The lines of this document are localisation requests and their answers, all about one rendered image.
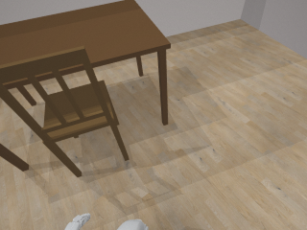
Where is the robot left thigh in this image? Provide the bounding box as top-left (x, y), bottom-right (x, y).
top-left (117, 219), bottom-right (149, 230)

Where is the table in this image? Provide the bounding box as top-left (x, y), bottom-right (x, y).
top-left (0, 0), bottom-right (171, 172)

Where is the chair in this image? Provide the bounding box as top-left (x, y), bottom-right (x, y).
top-left (0, 46), bottom-right (130, 177)

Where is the left robot hand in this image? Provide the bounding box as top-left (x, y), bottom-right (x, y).
top-left (64, 213), bottom-right (91, 230)

